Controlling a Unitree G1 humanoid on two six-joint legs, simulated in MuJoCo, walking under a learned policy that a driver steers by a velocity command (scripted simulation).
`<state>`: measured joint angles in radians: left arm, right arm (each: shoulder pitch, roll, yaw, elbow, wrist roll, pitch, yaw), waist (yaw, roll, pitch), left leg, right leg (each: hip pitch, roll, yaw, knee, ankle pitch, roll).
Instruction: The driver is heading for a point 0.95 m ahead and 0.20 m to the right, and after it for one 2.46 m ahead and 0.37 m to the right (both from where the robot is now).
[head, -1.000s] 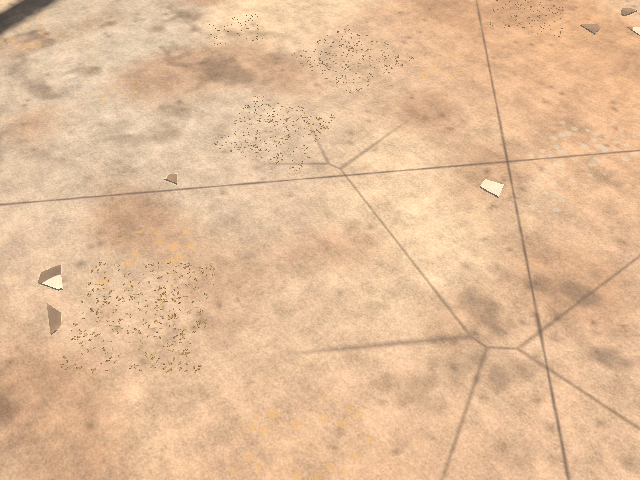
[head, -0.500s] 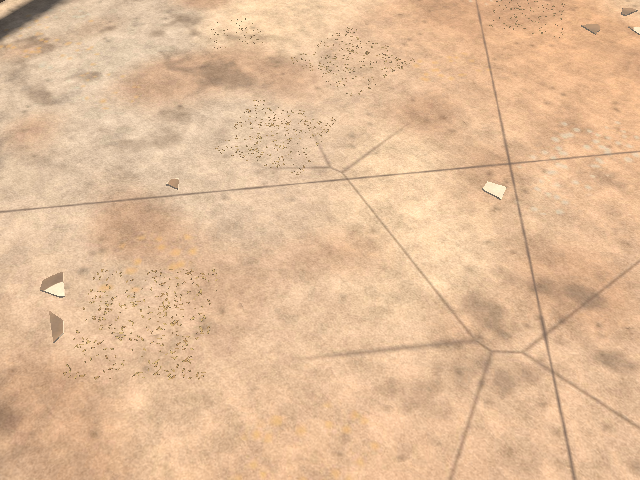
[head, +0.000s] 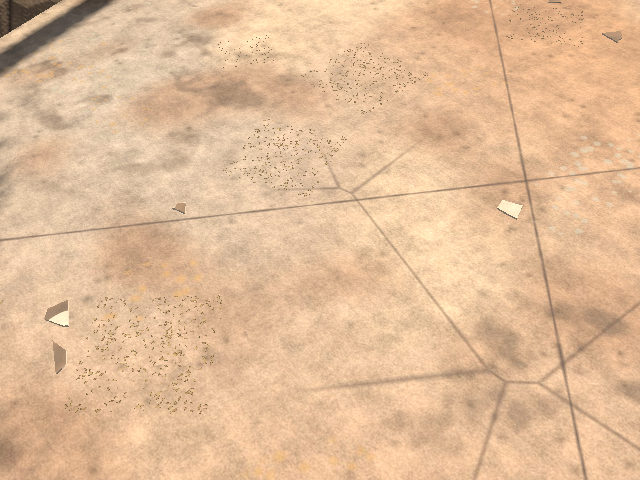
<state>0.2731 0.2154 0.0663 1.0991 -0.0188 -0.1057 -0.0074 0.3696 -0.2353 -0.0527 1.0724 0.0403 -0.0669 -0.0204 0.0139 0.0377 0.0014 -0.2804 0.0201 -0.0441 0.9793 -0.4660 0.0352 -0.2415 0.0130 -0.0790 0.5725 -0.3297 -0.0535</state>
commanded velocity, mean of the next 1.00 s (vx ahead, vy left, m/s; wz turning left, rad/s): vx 0.17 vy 0.00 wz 0.00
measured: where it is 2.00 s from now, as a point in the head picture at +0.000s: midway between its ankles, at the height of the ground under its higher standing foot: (343, 408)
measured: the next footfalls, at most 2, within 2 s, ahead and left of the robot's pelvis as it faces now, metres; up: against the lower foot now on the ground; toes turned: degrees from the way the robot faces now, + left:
left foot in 0.36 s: +0.34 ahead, +0.11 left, +0.00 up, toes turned +2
right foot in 0.68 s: +0.28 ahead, -0.11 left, +0.00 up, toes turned -1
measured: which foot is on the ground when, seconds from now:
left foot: up 0.00-0.34, down 0.36-1.00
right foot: down 0.00-0.36, up 0.38-0.66, down 0.68-1.00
